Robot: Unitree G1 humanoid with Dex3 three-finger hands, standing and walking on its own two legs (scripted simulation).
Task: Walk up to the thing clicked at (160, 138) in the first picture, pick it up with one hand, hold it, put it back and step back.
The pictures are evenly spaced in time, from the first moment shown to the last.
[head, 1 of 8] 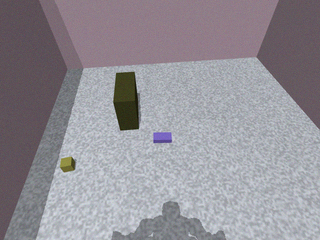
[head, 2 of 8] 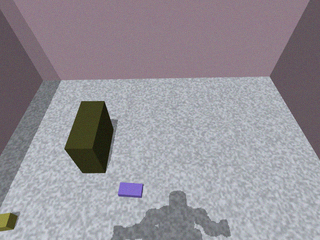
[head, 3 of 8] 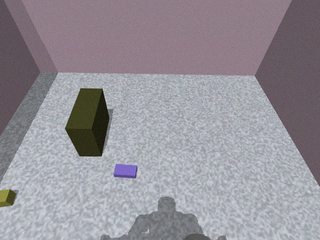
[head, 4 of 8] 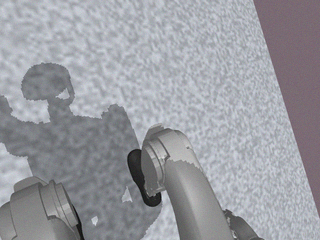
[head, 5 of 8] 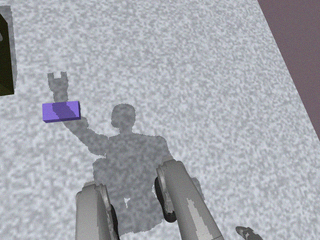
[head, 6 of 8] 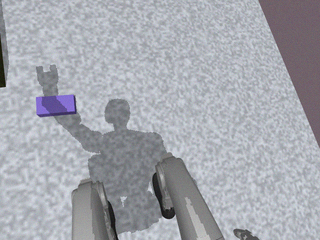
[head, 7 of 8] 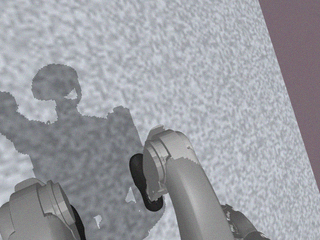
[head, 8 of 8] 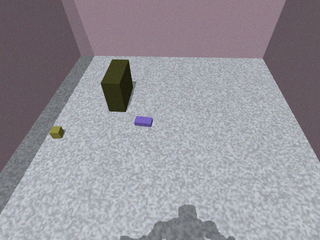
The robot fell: no
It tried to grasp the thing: no
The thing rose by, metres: 0.00
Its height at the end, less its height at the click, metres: +0.00
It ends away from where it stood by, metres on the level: 0.00
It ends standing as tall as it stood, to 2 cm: yes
